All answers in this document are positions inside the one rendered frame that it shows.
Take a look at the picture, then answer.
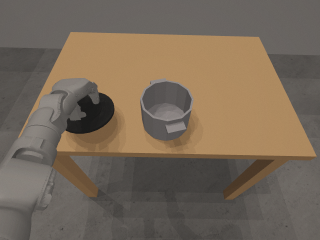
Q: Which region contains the robot left upper arm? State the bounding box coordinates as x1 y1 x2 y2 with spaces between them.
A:
0 157 57 240

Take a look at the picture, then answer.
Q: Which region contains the knob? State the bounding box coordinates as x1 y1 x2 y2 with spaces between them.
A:
77 96 94 113

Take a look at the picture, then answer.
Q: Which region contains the lid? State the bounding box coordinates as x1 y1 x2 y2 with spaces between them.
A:
66 92 115 134

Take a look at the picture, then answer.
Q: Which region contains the robot left forearm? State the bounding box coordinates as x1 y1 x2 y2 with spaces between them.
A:
0 88 77 176

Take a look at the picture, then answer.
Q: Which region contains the table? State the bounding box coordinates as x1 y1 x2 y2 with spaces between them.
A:
18 32 317 200

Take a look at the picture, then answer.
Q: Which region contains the pot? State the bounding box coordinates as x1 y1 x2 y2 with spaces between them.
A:
140 78 194 141

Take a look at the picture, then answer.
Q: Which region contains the robot left hand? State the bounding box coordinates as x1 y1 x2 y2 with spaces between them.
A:
52 78 100 121

